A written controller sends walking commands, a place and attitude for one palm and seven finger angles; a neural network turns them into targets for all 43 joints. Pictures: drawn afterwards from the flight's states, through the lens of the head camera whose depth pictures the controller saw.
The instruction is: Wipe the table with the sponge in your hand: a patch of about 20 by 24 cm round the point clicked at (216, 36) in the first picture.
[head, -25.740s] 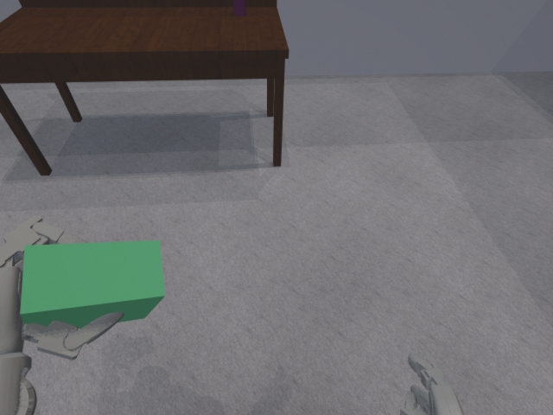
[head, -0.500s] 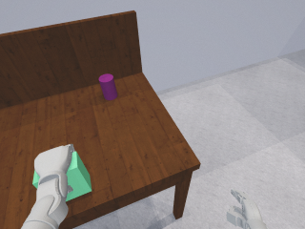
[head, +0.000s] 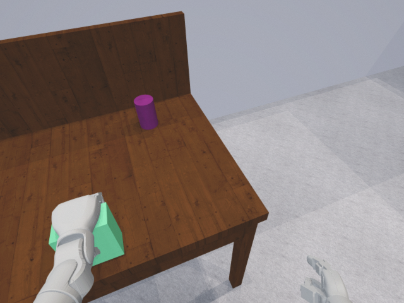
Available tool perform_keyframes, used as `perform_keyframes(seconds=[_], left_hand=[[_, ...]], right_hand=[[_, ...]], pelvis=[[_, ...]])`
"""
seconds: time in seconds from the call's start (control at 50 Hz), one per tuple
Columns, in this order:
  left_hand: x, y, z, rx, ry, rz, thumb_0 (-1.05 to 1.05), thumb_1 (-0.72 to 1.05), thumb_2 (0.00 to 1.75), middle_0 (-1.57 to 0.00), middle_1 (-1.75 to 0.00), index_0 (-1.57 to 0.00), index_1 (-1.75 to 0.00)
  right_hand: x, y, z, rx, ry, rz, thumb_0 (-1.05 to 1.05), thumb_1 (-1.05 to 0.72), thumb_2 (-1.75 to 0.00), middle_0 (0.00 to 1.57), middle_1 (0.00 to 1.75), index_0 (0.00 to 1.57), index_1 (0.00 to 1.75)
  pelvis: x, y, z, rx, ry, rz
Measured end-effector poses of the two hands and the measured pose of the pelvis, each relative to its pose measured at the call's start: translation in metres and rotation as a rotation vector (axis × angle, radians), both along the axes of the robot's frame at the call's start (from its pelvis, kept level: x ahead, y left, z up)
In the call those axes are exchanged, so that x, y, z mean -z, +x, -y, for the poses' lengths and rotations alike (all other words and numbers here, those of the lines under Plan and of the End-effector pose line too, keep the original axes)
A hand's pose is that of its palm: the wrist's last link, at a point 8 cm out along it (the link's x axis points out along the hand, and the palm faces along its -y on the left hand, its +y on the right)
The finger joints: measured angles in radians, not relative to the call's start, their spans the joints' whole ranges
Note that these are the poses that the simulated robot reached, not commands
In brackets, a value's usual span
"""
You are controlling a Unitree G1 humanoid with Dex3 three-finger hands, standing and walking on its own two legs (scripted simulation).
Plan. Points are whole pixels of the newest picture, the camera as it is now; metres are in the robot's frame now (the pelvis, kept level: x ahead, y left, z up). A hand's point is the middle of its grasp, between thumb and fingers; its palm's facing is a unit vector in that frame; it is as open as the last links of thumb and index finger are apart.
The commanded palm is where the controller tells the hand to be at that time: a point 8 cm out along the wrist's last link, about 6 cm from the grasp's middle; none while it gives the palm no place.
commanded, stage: lower the sponge onto the table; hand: left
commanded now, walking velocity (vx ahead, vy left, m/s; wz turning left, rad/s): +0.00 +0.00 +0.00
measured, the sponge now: (93, 242) +0.24 +0.29 -0.06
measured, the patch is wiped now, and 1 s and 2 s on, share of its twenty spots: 0.00 0.30 0.40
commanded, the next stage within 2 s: wipe forward along the first lane in 0.14 s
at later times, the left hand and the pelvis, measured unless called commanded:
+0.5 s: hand (91, 222) +0.27 +0.29 -0.02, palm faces -0.13 -0.03 -0.99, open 9.9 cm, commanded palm +0.26 +0.28 +0.02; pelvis -0.01 -0.01 -0.01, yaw +1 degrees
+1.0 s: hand (90, 203) +0.32 +0.32 -0.02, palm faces -0.17 +0.01 -0.99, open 9.9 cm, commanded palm +0.32 +0.31 +0.01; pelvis -0.02 -0.03 -0.02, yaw +0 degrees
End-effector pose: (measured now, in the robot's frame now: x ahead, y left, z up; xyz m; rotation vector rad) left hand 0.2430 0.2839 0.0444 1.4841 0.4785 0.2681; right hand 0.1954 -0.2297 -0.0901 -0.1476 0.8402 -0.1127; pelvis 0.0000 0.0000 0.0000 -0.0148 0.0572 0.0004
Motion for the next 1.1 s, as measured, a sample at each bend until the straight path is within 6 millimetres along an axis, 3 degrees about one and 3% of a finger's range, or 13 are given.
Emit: perform_keyframes(seconds=[0.32,0.54,0.92,1.1], left_hand=[[0.005,0.000,0.002,-0.006,0.018,0.009,0.00,-0.50,1.05,-0.75,-1.35,-0.76,-1.35],[0.005,0.021,-0.001,-0.001,0.056,-0.016,0.00,-0.50,1.05,-0.77,-1.35,-0.77,-1.34],[0.007,0.060,-0.017,0.003,0.082,-0.049,0.01,-0.54,1.08,-0.79,-1.34,-0.79,-1.34],[0.005,0.079,-0.028,-0.016,0.096,-0.049,0.01,-0.55,1.09,-0.79,-1.33,-0.80,-1.34]], right_hand=[[0.009,-0.011,-0.004,-0.005,0.013,-0.037,0.01,-0.90,-0.90,0.20,0.30,0.20,0.30],[0.020,-0.027,0.009,0.015,-0.005,-0.086,0.01,-0.90,-0.90,0.20,0.30,0.20,0.30],[0.047,-0.100,0.058,0.116,-0.049,-0.247,0.01,-0.90,-0.90,0.20,0.30,0.20,0.30],[0.057,-0.130,0.071,0.152,-0.055,-0.295,0.01,-0.90,-0.90,0.20,0.30,0.20,0.30]], pelvis=[[0.003,-0.006,0.000,-0.008,-0.001,-0.015],[0.007,-0.012,0.008,-0.018,0.000,-0.042],[0.020,-0.020,0.026,-0.004,-0.006,-0.129],[0.028,-0.026,0.032,0.004,-0.012,-0.169]])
